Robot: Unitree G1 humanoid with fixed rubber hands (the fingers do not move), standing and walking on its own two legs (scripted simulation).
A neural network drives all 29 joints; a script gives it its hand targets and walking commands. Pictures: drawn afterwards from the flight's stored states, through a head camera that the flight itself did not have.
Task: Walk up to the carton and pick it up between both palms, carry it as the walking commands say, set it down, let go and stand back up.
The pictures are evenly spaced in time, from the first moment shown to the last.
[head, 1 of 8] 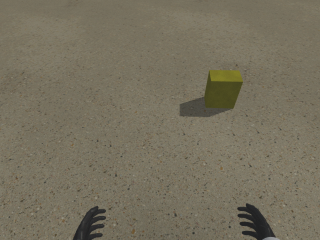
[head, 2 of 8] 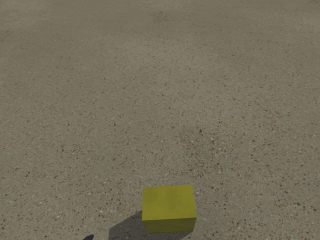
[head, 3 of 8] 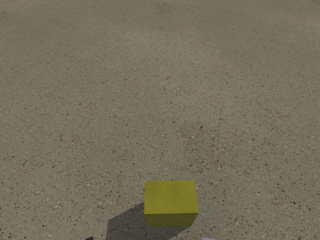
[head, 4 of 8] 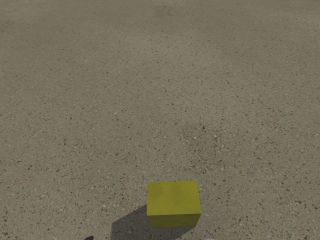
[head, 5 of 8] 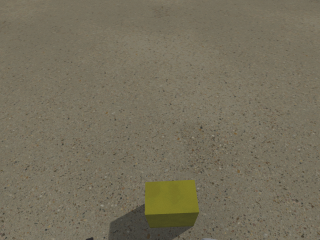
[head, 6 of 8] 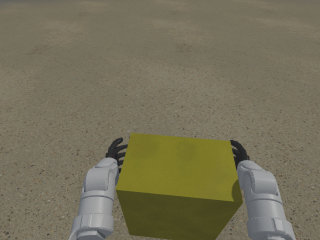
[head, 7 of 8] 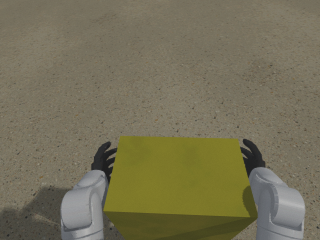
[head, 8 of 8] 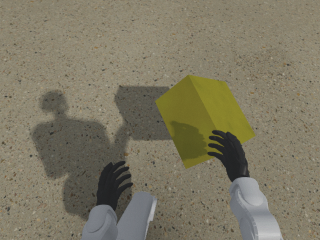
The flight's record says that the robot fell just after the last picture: yes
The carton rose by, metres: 0.63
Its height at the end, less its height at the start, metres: +0.19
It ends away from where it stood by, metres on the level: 14.59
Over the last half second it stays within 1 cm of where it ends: no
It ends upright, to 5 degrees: no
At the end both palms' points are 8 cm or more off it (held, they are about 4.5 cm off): yes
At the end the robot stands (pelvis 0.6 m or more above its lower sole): no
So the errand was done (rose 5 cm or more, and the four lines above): no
